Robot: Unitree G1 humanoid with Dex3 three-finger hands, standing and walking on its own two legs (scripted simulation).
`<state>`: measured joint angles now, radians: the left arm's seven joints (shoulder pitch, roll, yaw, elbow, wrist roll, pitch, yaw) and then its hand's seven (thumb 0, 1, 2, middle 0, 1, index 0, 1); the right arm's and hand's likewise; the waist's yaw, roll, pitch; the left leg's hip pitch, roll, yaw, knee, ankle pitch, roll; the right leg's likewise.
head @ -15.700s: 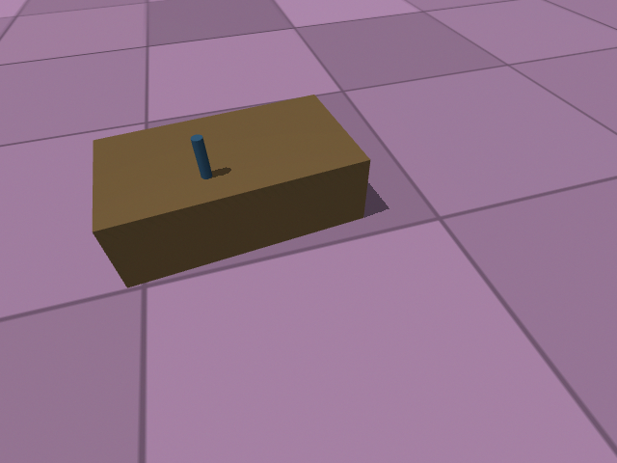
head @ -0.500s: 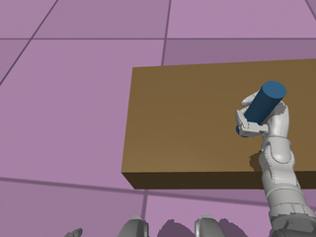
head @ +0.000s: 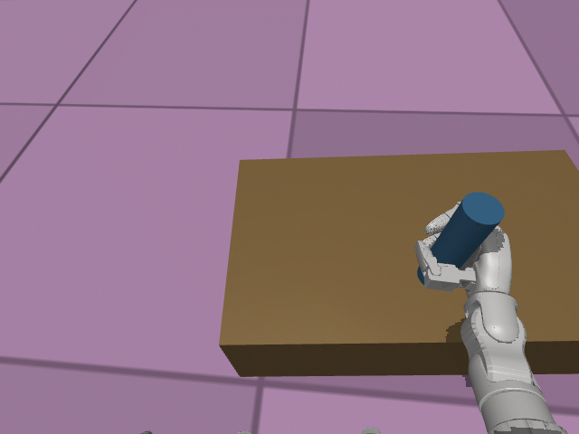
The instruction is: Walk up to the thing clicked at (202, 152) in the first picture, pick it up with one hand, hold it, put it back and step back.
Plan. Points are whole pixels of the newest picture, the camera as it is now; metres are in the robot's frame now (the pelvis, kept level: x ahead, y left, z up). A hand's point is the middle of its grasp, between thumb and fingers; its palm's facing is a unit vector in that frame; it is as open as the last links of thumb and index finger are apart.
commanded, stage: lift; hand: right
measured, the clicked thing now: (453, 246) +0.37 -0.19 +0.06
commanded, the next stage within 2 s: hold in 0.34 s
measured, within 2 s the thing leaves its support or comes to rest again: neither
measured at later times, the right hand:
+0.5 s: hand (442, 253) +0.36 -0.17 +0.06, palm faces +0.18 +0.98 -0.01, open 5.9 cm
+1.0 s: hand (451, 255) +0.35 -0.18 +0.07, palm faces +0.19 +0.98 -0.01, open 5.9 cm
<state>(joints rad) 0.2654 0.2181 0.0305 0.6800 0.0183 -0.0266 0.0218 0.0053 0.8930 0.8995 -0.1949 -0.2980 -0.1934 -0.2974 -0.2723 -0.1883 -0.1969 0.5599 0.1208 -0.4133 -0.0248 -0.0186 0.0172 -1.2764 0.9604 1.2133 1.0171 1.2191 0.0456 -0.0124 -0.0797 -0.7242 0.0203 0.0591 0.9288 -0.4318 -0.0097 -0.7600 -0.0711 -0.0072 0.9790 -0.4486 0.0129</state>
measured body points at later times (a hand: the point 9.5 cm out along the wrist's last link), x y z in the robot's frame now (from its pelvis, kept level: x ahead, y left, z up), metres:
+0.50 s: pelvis +0.01 +0.00 +0.02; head +0.06 -0.01 +0.46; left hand +0.13 +0.25 -0.10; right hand +0.34 -0.22 +0.06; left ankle +0.01 +0.13 -0.68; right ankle +0.02 -0.12 -0.68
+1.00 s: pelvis +0.01 +0.00 +0.02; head +0.05 -0.01 +0.47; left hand +0.14 +0.24 -0.09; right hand +0.33 -0.23 +0.08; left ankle +0.01 +0.13 -0.68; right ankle +0.02 -0.12 -0.68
